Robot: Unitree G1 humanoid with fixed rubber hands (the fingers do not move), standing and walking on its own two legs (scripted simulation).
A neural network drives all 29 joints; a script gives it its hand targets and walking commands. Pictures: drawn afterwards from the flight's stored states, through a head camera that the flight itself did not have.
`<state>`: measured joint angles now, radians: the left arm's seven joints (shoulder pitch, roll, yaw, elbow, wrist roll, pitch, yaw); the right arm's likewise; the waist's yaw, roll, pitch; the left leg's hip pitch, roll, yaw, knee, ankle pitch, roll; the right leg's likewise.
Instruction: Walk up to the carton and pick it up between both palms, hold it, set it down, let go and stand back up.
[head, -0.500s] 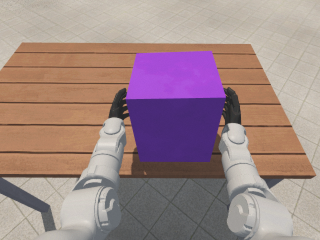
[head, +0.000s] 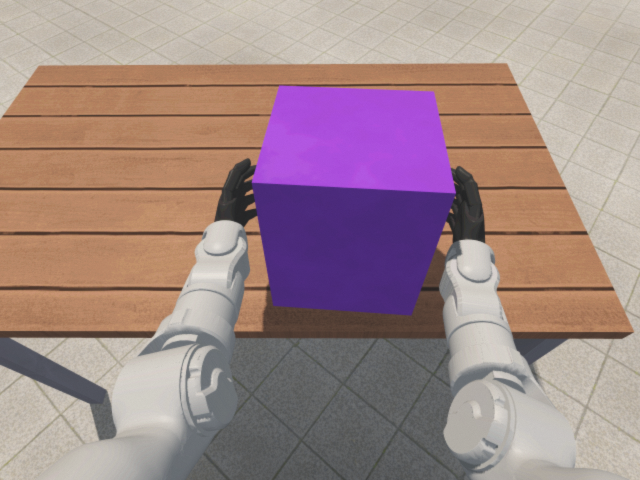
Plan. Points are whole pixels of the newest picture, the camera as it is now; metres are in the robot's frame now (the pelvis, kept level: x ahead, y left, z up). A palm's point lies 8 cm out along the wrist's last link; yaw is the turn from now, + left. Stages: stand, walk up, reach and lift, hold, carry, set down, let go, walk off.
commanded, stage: set down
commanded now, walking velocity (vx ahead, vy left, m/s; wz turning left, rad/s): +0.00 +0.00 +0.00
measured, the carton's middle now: (348, 205) +0.47 -0.04 +0.03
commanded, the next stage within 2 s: none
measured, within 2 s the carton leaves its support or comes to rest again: rests again in 1.38 s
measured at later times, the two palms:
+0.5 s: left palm (232, 221) +0.43 +0.12 +0.05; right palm (464, 233) +0.39 -0.18 +0.06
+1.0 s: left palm (232, 222) +0.43 +0.12 +0.05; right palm (463, 234) +0.39 -0.18 +0.06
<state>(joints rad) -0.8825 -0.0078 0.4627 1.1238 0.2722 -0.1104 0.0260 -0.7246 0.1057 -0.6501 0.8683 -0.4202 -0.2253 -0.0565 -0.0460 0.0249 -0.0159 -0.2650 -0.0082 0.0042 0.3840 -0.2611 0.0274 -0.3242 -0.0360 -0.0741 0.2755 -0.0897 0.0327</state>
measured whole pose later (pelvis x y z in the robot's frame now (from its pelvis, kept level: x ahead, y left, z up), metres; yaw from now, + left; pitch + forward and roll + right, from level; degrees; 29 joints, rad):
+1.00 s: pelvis +0.01 +0.00 +0.00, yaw +0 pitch +7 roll -2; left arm -0.84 -0.07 0.58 1.02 0.40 -0.14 -0.01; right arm -0.70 0.16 -0.74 0.80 -0.51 -0.26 -0.03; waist -0.05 0.01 0.02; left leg -0.23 0.00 0.00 0.40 -0.28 0.03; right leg -0.28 -0.03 -0.08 0.28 -0.11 0.04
